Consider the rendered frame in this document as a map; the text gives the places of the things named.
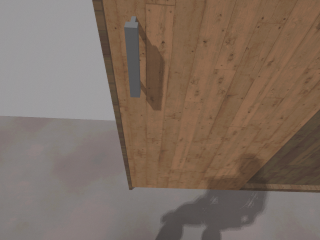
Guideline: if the handle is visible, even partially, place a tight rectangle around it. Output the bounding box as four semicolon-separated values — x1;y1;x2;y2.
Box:
124;16;141;98

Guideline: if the wardrobe door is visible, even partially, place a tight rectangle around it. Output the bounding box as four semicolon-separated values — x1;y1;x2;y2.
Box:
246;110;320;186
102;0;320;191

